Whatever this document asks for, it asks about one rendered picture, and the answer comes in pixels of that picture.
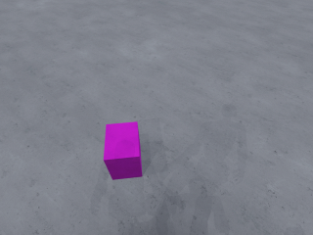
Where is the carton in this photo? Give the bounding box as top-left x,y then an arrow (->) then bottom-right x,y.
104,121 -> 143,180

